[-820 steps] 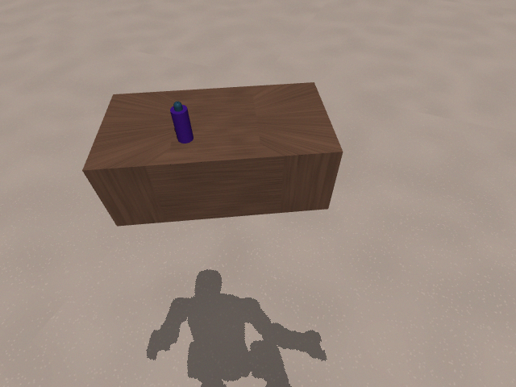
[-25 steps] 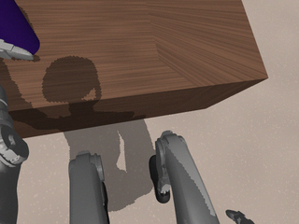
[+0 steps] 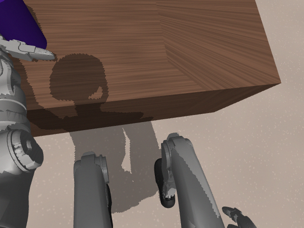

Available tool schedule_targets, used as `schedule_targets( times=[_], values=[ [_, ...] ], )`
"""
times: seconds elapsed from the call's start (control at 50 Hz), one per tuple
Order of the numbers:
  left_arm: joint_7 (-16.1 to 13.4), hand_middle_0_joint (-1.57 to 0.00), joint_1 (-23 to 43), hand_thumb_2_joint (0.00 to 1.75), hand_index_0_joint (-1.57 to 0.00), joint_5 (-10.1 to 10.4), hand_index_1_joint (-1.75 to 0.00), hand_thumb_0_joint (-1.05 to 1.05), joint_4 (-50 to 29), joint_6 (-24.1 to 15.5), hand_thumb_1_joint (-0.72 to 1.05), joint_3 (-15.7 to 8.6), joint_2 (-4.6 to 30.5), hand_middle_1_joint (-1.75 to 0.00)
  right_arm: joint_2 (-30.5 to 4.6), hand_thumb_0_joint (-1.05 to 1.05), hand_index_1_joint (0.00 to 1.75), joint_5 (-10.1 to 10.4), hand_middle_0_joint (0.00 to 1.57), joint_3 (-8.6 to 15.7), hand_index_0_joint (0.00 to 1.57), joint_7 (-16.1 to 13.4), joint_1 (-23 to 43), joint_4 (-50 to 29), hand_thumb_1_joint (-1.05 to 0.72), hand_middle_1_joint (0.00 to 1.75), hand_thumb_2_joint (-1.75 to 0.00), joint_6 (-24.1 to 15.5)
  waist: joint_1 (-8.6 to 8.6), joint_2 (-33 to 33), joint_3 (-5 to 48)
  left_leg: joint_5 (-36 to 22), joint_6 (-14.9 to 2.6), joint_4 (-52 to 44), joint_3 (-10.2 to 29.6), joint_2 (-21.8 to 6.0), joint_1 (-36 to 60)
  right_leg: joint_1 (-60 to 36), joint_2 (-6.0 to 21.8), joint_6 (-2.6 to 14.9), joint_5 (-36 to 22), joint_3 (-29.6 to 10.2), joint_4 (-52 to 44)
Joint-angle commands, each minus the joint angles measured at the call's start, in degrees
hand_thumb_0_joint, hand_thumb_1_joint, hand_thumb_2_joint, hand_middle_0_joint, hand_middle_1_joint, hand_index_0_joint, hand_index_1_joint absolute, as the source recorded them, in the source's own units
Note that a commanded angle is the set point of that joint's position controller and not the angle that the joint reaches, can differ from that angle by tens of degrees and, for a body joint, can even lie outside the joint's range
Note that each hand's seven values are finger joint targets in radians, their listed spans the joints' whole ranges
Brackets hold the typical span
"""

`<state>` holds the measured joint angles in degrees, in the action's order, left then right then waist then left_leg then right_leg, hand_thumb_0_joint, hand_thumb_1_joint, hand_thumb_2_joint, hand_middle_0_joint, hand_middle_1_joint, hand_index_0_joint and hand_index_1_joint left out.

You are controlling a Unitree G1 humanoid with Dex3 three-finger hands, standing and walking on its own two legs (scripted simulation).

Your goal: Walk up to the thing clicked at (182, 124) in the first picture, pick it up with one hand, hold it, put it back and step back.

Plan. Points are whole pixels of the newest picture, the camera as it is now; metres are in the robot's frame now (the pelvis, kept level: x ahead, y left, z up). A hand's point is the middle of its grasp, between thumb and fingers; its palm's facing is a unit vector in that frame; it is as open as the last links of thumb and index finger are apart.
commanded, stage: close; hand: left
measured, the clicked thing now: (8, 14) +0.58 +0.22 +0.04
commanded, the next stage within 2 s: settle in 0.62 s
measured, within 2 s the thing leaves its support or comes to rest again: leaves its support in 1.18 s
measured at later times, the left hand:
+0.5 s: hand (20, 30) +0.57 +0.21 +0.00, palm faces +0.21 -0.98 -0.04, open 10.0 cm
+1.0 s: hand (19, 27) +0.58 +0.22 +0.00, palm faces +0.19 -0.98 -0.05, open 9.5 cm
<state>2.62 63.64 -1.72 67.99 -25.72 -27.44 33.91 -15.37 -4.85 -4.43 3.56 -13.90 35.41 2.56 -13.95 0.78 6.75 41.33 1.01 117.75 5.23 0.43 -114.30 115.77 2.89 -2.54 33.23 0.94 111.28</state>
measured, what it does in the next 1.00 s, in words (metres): stands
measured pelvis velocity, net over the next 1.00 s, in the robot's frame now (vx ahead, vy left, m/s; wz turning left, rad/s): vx -0.01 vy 0.00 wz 0.01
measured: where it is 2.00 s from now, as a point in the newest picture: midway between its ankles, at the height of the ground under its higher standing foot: (136, 203)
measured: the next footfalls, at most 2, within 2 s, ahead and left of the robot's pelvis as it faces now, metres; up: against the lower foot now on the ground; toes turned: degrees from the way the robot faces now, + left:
none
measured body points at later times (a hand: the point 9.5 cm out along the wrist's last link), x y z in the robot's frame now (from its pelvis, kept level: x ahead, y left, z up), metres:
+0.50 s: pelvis -0.01 +0.00 -0.01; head +0.23 +0.04 +0.37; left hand +0.56 +0.27 +0.00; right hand +0.02 -0.28 -0.12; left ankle +0.06 +0.12 -0.41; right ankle +0.11 -0.14 -0.41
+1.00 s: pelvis -0.01 +0.00 -0.02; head +0.23 +0.05 +0.36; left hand +0.56 +0.27 +0.01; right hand +0.03 -0.27 -0.12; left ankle +0.06 +0.12 -0.41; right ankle +0.11 -0.14 -0.41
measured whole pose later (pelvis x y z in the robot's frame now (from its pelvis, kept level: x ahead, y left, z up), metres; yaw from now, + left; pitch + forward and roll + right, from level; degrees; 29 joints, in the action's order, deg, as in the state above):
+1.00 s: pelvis -0.01 +0.00 -0.02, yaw +0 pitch +37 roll -5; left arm 1.8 66.9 -2.5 68.5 -23.2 -23.6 35.1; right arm -15.8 -4.7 -4.8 2.7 -13.5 34.9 3.1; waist -14.5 0.5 6.1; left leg 40.2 0.7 120.7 5.2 1.4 -117.5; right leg 118.3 3.5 -2.9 32.4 0.6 113.9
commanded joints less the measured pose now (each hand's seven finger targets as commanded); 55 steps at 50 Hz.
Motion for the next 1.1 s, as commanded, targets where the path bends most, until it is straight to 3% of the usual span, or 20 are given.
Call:
schedule_targets(
  times=[0.0,0.04,0.1,0.16,0.22,0.3,0.32,0.38,0.48,0.56,0.62,0.7,0.72,0.82,0.86,0.92,0.94,0.96,1.0,1.08],
  values=[
    [-0.05,-0.41,24.1,0.26,-0.43,-0.32,-0.37,0.0,-11.68,-4.4,-0.42,0.62,12.22,-0.39,-12.39,0.0,0.3,-0.16,0.2,4.2,0.2,-0.83,-14.28,-0.15,-0.91,0.3,-0.89,-0.23,-0.84,14.22,41.46,-14.82,-1.87,-14.97,-2.82,0.0,23.71,-27.29,-1.56,4.6,-11.35,2.34,-9.73],
    [-0.2,-0.45,23.45,0.3,-0.47,-0.8,-0.4,0.0,-11.82,-4.52,-0.38,-0.52,13.94,-0.42,-12.7,0.0,0.3,-0.13,0.2,4.28,0.2,-0.81,-13.87,-0.26,-0.91,0.3,-0.89,-0.13,-0.16,15.97,40.46,-14.39,-1.57,-15.64,-2.42,-0.09,24.38,-25.29,-1.44,4.81,-10.33,2.67,-9.04],
    [0.09,-0.48,24.08,0.33,-0.5,-0.13,-0.44,0.0,-11.44,-4.65,-0.33,0.98,11.67,-0.46,-12.74,0.0,0.3,-0.14,0.2,4.3,0.2,-1.0,-13.64,0.11,-0.9,0.3,-0.89,-0.15,-1.13,15.15,39.45,-14.05,-1.8,-14.59,-2.73,-0.2,23.8,-24.83,-1.53,4.63,-10.56,2.53,-9.3],
    [0.25,-0.57,25.22,0.38,-0.59,0.08,-0.51,0.0,-12.42,-4.76,-0.27,0.8,13.0,-0.53,-13.1,0.0,0.3,0.05,0.2,4.38,0.2,-0.99,-13.32,-0.42,-0.91,0.3,-0.89,-0.32,-1.46,14.45,40.18,-13.6,-1.9,-14.3,-2.49,-0.13,22.94,-25.23,-1.56,4.49,-10.08,2.77,-8.76],
    [0.34,-0.63,24.22,0.44,-0.65,0.37,-0.57,0.0,-10.55,-4.39,-0.17,1.21,11.37,-0.59,-12.82,0.0,0.3,-0.09,0.2,4.18,0.2,-1.14,-13.75,0.24,-0.9,0.3,-0.89,-0.23,-1.42,13.92,40.34,-14.22,-1.95,-13.8,-2.82,-0.05,22.9,-25.66,-1.36,4.45,-11.09,2.53,-8.84],
    [-0.16,-0.74,24.31,0.53,-0.76,0.24,-0.66,0.0,-10.56,-4.33,-0.06,1.14,11.85,-0.68,-12.85,0.0,0.3,-0.12,0.2,4.25,0.2,-1.22,-13.65,0.53,-0.89,0.3,-0.89,-0.37,-0.88,13.51,39.18,-12.65,-1.94,-13.71,-2.99,-0.01,21.57,-25.07,-1.4,4.35,-9.64,2.49,-8.7],
    [-0.12,-0.77,25.75,0.55,-0.79,0.11,-0.69,0.0,-10.51,-4.41,-0.05,1.4,12.33,-0.71,-12.99,0.0,0.3,-0.01,0.2,4.34,0.2,-1.15,-13.22,0.16,-0.9,0.3,-0.89,-0.36,-1.68,13.5,37.98,-10.38,-2.05,-13.88,-2.84,0.03,20.41,-24.08,-1.4,4.31,-7.57,2.59,-8.75],
    [-0.45,-0.86,27.52,0.62,-0.89,-0.14,-0.77,0.0,-10.44,-4.34,0.06,2.66,10.93,-0.8,-13.04,0.0,0.3,-0.26,0.2,4.4,0.2,-1.23,-14.01,0.75,-0.89,0.3,-0.89,-0.39,-2.27,14.01,39.51,-12.15,-1.97,-13.26,-2.83,0.08,21.72,-24.2,-1.31,4.38,-9.61,2.52,-8.44],
    [-1.21,-0.98,29.5,0.76,-1.01,-0.49,-0.9,0.0,-10.52,-4.04,0.19,2.63,12.71,-0.92,-13.11,0.0,0.3,-0.28,0.2,4.21,0.2,-1.33,-13.28,0.4,-0.89,0.3,-0.89,-0.47,-2.13,12.9,38.64,-8.87,-2.26,-13.11,-3.24,0.23,19.54,-24.61,-1.35,4.15,-6.82,2.3,-9.08],
    [-1.29,-1.1,29.46,0.92,-1.12,-0.83,-1.06,0.0,-7.94,-3.97,0.28,3.64,11.71,-1.08,-13.08,0.0,0.3,-0.4,0.2,3.98,0.2,-1.31,-13.42,0.8,-0.88,0.3,-0.89,-0.52,-2.88,12.54,37.34,-7.5,-2.31,-12.98,-3.2,0.32,18.28,-23.37,-1.44,4.11,-5.85,2.52,-8.98],
    [-1.13,-1.14,29.65,0.97,-1.17,-1.1,-1.12,0.0,-7.67,-4.05,0.3,4.08,11.53,-1.14,-13.18,0.0,0.3,-0.59,0.2,3.83,0.2,-1.26,-13.53,0.91,-0.89,0.3,-0.89,-0.55,-2.66,13.2,38.19,-9.35,-2.09,-12.48,-3.12,0.33,19.4,-23.09,-1.36,4.24,-7.24,2.59,-8.08],
    [-1.52,-1.18,30.16,1.03,-1.2,-0.9,-1.16,0.0,-5.61,-3.96,0.31,4.03,10.76,-1.18,-13.76,0.0,0.3,-0.53,0.2,3.7,0.2,-1.22,-12.77,0.25,-0.88,0.3,-0.89,-0.52,-3.17,13.57,35.27,-8.07,-1.86,-12.78,-2.2,0.31,18.92,-19.36,-1.21,4.43,-5.91,3.11,-7.4],
    [-1.37,-1.12,29.2,1.09,-1.13,-0.94,-1.18,0.0,-3.88,-3.88,0.36,4.48,9.62,-1.19,-13.88,0.0,0.3,-0.53,0.2,3.59,0.2,-1.13,-11.86,-0.11,-0.88,0.3,-0.89,-0.6,-3.56,13.63,32.73,-6.84,-1.7,-13.28,-1.46,0.16,18.99,-17.25,-0.99,4.44,-4.69,3.49,-7.05],
    [-1.25,-1.18,30.57,1.11,-1.19,-0.8,-1.24,0.0,-8.32,-3.61,0.31,2.73,13.52,-1.24,-14.26,0.0,0.3,-0.19,0.2,3.98,0.2,-1.11,-11.99,-1.85,-0.89,0.3,-0.89,-0.2,-1.89,14.05,39.14,-7.61,-1.91,-13.56,-2.14,0.53,20.27,-21.68,-0.9,4.29,-5.47,3.07,-7.14],
    [-1.05,-1.21,32.23,1.14,-1.22,-0.5,-1.28,0.0,-10.38,-3.2,0.31,3.5,12.57,-1.28,-13.69,0.0,0.3,-0.14,0.2,3.86,0.2,-1.27,-13.12,-0.75,-0.88,0.3,-0.89,-0.13,-2.46,13.32,40.22,-7.26,-2.14,-13.42,-2.5,0.62,20.11,-23.2,-0.91,4.11,-5.66,2.85,-7.96],
    [-0.97,-1.2,33.39,1.13,-1.21,-0.36,-1.27,0.0,-14.56,-2.32,0.27,3.7,13.82,-1.27,-13.91,0.0,0.3,0.25,0.2,4.27,0.2,-1.69,-12.92,-1.83,-0.89,0.3,-0.89,0.07,-1.61,15.72,43.47,-7.72,-2.01,-15.05,-2.64,0.65,23.32,-25.07,-0.79,4.23,-5.9,2.52,-8.92],
    [-0.95,-1.2,32.74,1.13,-1.21,-0.27,-1.27,0.0,-15.66,-1.85,0.28,3.32,14.25,-1.27,-13.8,0.0,0.3,0.44,0.2,4.3,0.2,-1.84,-12.95,-1.88,-0.89,0.3,-0.89,0.09,-0.75,16.22,44.68,-9.18,-1.79,-15.68,-2.4,0.52,25.35,-25.62,-0.78,4.33,-6.97,2.51,-9.03],
    [-0.82,-1.2,34.48,1.13,-1.21,-0.34,-1.27,0.0,-17.61,-1.52,0.28,4.38,14.04,-1.27,-13.5,0.0,0.3,0.52,0.2,4.28,0.2,-1.93,-13.43,-1.4,-0.89,0.3,-0.89,0.18,-1.16,18.02,46.53,-11.4,-1.63,-15.45,-2.65,0.43,27.15,-26.23,-0.75,4.48,-8.92,2.36,-8.87],
    [-0.96,-1.18,34.63,1.12,-1.2,-0.02,-1.26,0.0,-21.4,-0.8,0.25,3.27,15.45,-1.26,-13.6,0.0,0.3,0.84,0.2,4.43,0.2,-2.2,-14.1,-1.78,-0.89,0.3,-0.89,0.42,-0.3,19.39,50.22,-15.9,-1.35,-16.4,-2.09,0.21,31.69,-27.48,-0.79,4.77,-11.95,2.29,-9.12],
    [-1.06,-1.19,35.95,1.14,-1.2,1.71,-1.28,0.0,-28.72,0.25,0.24,3.31,15.03,-1.28,-12.83,0.0,0.3,1.5,0.2,4.3,0.2,-2.5,-14.75,-1.32,-0.89,0.3,-0.9,0.54,0.28,22.34,51.88,-21.67,-1.06,-18.03,-1.84,-0.13,36.94,-29.24,-0.96,5.15,-14.91,2.25,-10.62]
  ],
)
